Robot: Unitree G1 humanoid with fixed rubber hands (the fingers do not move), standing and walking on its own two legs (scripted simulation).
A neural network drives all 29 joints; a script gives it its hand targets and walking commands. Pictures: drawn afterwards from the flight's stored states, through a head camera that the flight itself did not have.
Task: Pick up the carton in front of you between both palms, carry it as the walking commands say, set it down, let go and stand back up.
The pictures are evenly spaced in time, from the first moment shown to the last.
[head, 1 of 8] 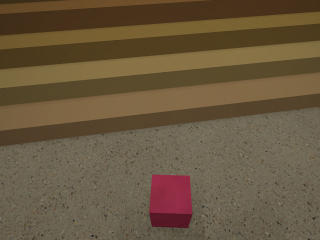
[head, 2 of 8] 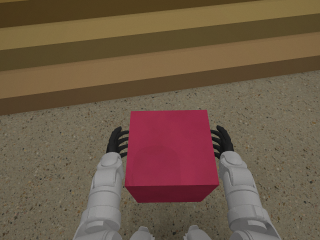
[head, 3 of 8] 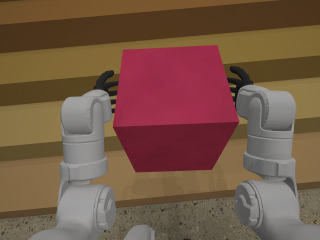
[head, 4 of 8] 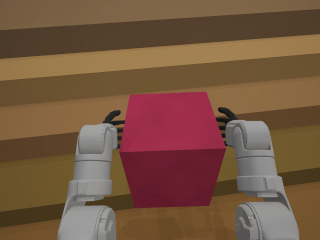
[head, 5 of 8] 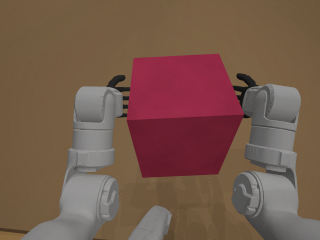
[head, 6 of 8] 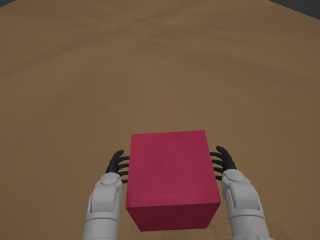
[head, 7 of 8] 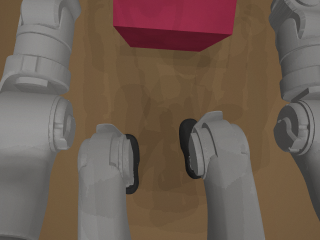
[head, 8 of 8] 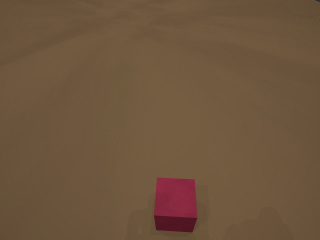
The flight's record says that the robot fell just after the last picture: no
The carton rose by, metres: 2.15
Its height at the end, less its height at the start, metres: +1.38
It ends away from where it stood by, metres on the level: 4.68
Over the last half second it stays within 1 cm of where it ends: yes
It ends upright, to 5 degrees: yes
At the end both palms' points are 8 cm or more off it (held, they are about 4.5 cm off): yes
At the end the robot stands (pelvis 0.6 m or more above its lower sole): yes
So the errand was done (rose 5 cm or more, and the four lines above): yes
